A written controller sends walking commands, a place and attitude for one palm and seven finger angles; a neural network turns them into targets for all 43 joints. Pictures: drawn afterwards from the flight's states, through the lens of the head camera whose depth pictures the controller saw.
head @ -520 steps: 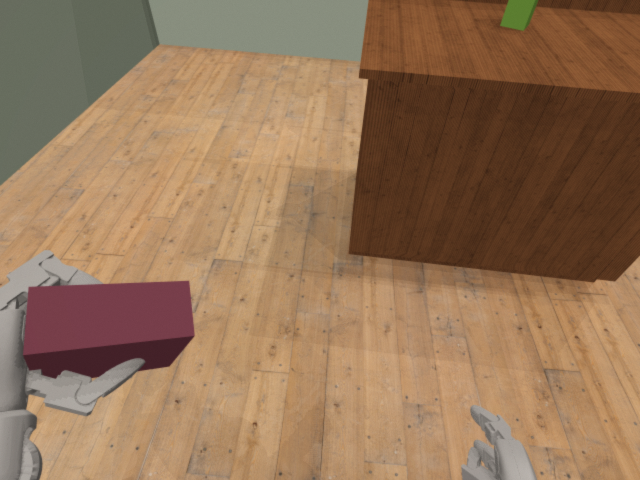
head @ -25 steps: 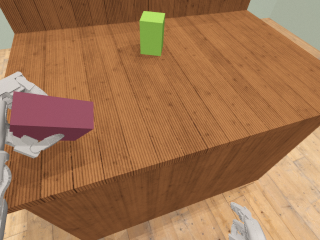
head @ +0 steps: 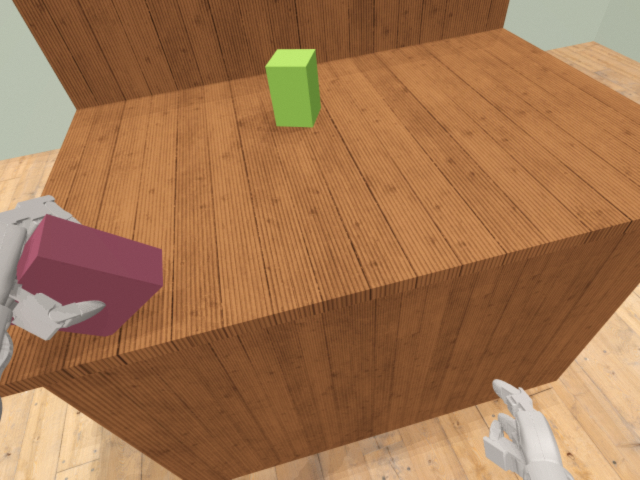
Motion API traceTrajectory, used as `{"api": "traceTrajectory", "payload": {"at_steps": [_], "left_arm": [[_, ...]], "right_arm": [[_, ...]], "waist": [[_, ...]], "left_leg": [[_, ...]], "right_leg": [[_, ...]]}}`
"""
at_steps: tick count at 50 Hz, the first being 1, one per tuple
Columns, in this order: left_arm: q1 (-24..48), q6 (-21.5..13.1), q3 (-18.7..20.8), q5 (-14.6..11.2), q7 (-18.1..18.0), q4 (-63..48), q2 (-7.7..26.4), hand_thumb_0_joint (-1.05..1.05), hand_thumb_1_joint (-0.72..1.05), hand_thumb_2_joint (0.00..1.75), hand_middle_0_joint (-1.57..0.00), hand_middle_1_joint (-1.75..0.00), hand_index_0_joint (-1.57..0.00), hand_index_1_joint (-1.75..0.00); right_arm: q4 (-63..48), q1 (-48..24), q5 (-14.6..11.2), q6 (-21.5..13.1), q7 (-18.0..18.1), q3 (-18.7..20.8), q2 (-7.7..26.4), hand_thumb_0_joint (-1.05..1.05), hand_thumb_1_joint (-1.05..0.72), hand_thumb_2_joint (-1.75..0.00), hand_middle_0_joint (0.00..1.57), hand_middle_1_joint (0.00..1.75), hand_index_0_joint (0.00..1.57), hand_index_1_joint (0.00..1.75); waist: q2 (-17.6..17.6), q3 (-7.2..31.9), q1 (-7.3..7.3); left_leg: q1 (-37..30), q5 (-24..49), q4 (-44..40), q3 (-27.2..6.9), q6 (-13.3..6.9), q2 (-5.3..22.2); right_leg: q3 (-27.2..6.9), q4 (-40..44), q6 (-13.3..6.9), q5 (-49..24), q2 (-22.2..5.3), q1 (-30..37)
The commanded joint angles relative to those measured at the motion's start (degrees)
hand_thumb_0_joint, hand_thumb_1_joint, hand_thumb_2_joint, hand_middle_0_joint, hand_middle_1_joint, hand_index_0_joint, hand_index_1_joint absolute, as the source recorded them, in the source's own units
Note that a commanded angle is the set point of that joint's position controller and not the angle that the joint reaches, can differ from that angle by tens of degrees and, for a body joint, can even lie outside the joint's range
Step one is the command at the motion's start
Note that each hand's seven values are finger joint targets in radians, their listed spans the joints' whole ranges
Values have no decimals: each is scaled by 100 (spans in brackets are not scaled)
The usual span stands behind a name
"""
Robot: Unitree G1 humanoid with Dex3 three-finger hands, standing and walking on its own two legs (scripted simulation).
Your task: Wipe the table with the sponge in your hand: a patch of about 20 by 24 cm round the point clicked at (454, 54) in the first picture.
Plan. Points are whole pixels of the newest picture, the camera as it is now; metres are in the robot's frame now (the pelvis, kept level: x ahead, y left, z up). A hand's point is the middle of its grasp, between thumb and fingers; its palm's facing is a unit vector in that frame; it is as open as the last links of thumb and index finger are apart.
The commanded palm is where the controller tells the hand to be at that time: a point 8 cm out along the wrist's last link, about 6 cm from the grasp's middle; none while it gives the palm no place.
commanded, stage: turn the palm down, sponge in hand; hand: left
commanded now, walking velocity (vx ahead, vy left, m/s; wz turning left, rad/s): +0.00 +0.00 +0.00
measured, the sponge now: (100, 286) +0.26 +0.29 +0.14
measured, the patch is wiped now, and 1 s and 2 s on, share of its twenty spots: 0.00 0.00 0.00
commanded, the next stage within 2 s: move the sponge above the wiping area in 1.60 s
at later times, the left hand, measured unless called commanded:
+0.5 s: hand (79, 238) +0.27 +0.28 +0.21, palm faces +0.25 -0.34 -0.91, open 9.6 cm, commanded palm +0.23 +0.31 +0.28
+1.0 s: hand (28, 222) +0.26 +0.31 +0.25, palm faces +0.30 -0.14 -0.95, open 9.6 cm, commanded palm +0.20 +0.33 +0.32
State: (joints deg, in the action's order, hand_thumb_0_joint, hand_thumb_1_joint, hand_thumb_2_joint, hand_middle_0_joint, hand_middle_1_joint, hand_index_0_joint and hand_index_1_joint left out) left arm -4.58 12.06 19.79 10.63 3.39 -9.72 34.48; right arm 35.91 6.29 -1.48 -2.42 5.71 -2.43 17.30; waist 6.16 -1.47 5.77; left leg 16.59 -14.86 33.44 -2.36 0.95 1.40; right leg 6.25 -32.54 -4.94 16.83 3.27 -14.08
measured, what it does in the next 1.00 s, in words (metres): shifts its weight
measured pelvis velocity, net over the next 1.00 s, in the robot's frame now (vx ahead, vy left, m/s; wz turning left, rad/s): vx -0.01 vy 0.06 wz -0.06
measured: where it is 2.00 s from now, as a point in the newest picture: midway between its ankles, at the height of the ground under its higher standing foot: outside the picture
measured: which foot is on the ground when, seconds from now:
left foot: down 0.00-1.00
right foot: down 0.00-1.00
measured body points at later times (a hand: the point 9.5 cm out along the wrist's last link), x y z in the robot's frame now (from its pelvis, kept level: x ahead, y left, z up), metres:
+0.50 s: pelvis +0.03 +0.02 +0.00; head +0.02 -0.03 +0.44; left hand +0.25 +0.30 +0.26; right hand +0.23 -0.23 -0.09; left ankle +0.04 +0.15 -0.73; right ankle +0.02 -0.05 -0.73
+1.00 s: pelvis -0.01 +0.06 +0.01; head -0.02 +0.02 +0.46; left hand +0.24 +0.31 +0.30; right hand +0.26 -0.13 -0.05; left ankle +0.04 +0.15 -0.73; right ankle +0.02 -0.05 -0.73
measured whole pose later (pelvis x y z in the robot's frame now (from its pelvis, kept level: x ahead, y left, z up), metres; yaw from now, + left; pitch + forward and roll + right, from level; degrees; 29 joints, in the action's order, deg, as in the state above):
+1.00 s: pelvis -0.01 +0.06 +0.01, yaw -3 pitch -4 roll +0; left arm 4.3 28.5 2.6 38.5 9.6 -28.4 40.5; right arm 36.3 -1.9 -3.2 -0.1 5.1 -5.3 14.9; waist 6.2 -1.5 9.1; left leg 11.1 -11.3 26.8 -0.1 -1.9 -2.9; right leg 0.7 -29.0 -0.9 13.5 -0.3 -11.1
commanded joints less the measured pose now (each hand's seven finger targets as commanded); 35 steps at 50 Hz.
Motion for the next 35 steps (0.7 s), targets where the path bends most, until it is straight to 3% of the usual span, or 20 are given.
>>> {"api": "traceTrajectory", "payload": {"at_steps": [1,2,4,5,6,7,9,10,12,14,16,18,20,21,23,25,27,30,34,35], "left_arm": [[1784,-802,715,216,19,-1908,2032,0,10,130,-120,-160,-120,-160],[1132,-909,782,145,18,-1796,1850,0,10,130,-120,-160,-120,-160],[359,-947,1290,3,10,-1752,2120,0,10,130,-120,-160,-120,-160],[150,-804,1732,-54,-48,-1441,2522,0,10,130,-120,-160,-120,-160],[193,-718,1576,-102,-65,-1503,2248,0,10,130,-120,-160,-120,-160],[-81,-639,1699,-155,-129,-1447,2257,0,10,130,-120,-160,-120,-160],[-79,-447,1654,-158,-258,-1563,2283,0,10,130,-120,-160,-120,-160],[-39,-339,1665,-115,-349,-1504,2342,0,10,130,-120,-160,-120,-160],[-96,-197,1458,80,-406,-1522,2196,0,10,130,-120,-160,-120,-160],[14,-81,1359,314,-360,-1709,2305,0,10,130,-120,-160,-120,-160],[244,-4,1308,515,-329,-1975,2371,0,10,130,-120,-160,-120,-160],[147,-1,1115,661,-192,-2350,2261,0,10,130,-120,-160,-120,-160],[280,57,1006,753,-135,-2808,2283,0,10,130,-120,-160,-120,-160],[355,44,1011,835,-169,-2902,2304,0,10,130,-120,-160,-120,-160],[171,116,977,968,-200,-2844,2222,0,10,130,-120,-160,-120,-160],[392,300,1175,1166,-333,-2892,2440,0,10,130,-120,-160,-120,-160],[649,512,1029,1330,-432,-2685,2323,0,10,130,-120,-160,-120,-160],[1160,1025,759,1516,-412,-2218,2238,0,10,130,-120,-160,-120,-160],[1675,1434,54,1900,-63,-1969,1992,0,10,130,-120,-160,-120,-160],[1848,1554,-102,1997,60,-2046,1877,0,10,130,-120,-160,-120,-160]], "right_arm": [[-1073,-934,-6,-504,70,249,377,0,-90,-90,20,30,20,30],[-1056,-825,16,-507,66,265,325,0,-90,-90,20,30,20,30],[-1051,-688,15,-484,40,328,399,0,-90,-90,20,30,20,30],[-1060,-762,-70,-487,-9,298,425,0,-90,-90,20,30,20,30],[-1027,-693,-36,-402,-46,327,428,0,-90,-90,20,30,20,30],[-1017,-566,-52,-342,-66,359,430,0,-90,-90,20,30,20,30],[-1032,-549,-81,-262,-87,403,496,0,-90,-90,20,30,20,30],[-1110,-714,-142,-271,-123,362,502,0,-90,-90,20,30,20,30],[-1108,-632,-116,-202,-86,389,516,0,-90,-90,20,30,20,30],[-1196,-749,-124,-203,-36,382,560,0,-90,-90,20,30,20,30],[-1309,-870,-123,-241,-22,357,559,0,-90,-90,20,30,20,30],[-1361,-829,-141,-267,10,365,550,0,-90,-90,20,30,20,30],[-1512,-1118,-224,-377,20,280,462,0,-90,-90,20,30,20,30],[-1463,-891,-149,-371,36,316,479,0,-90,-90,20,30,20,30],[-1388,-855,-140,-381,82,319,478,0,-90,-90,20,30,20,30],[-1417,-1197,-227,-435,37,236,432,0,-90,-90,20,30,20,30],[-1288,-1045,-140,-352,45,244,423,0,-90,-90,20,30,20,30],[-1214,-1532,-271,-298,-25,125,394,0,-90,-90,20,30,20,30],[-1152,-1606,-262,-133,-13,50,425,0,-90,-90,20,30,20,30],[-1279,-2051,-368,-193,-45,-63,309,0,-90,-90,20,30,20,30]], "waist": [[-453,1275,-142],[-695,1249,-80],[-818,1446,60],[-843,1439,130],[-848,1485,105],[-931,1375,124],[-544,1214,104],[-556,1036,99],[-681,796,28],[-613,819,21],[-672,1236,35],[-678,1587,28],[-307,1819,63],[-275,1929,76],[-476,1702,82],[-301,1554,167],[-221,1466,171],[-2,1118,219],[-226,1086,150],[-149,1059,171]], "left_leg": [[14,308,200,16,-129,-157],[34,425,233,22,-141,-150],[182,596,310,2,-118,-150],[392,568,383,4,-76,-161],[522,606,454,-33,-52,-155],[527,600,436,-20,-63,-132],[383,641,301,72,-80,-157],[410,588,322,95,-72,-180],[373,572,237,76,-112,-126],[245,648,199,122,-169,-140],[150,919,318,134,-184,-139],[-131,1346,228,230,-268,-183],[-467,1577,203,349,-310,-254],[-502,1694,160,300,-318,-232],[-558,1685,-4,259,-318,-187],[-579,1676,-95,237,-271,-183],[-503,1737,-280,172,-229,-122],[-455,1396,-531,113,-147,-114],[-534,1088,-875,-7,-155,-74],[-601,971,-885,-2,-162,-106]], "right_leg": [[-1870,1075,516,199,-1047,311],[-1852,947,579,-339,-1049,438],[-1863,711,709,-1371,-1151,780],[-2044,627,705,-1685,-1235,986],[-1974,482,780,-2372,-1329,1091],[-1893,412,829,-2772,-1299,1099],[-1689,431,791,-2525,-1156,810],[-1776,495,726,-2194,-1112,653],[-1587,549,728,-1826,-1016,410],[-1542,574,706,-1548,-946,247],[-1585,437,713,-2068,-1009,469],[-1260,209,737,-2757,-879,605],[-1119,154,622,-2645,-702,561],[-944,162,605,-2566,-699,550],[-772,225,598,-2249,-605,372],[-814,275,493,-2015,-523,336],[-659,307,496,-1825,-549,363],[-693,507,398,-1197,-463,288],[-506,659,422,-808,-445,305],[-603,710,349,-661,-380,260]]}}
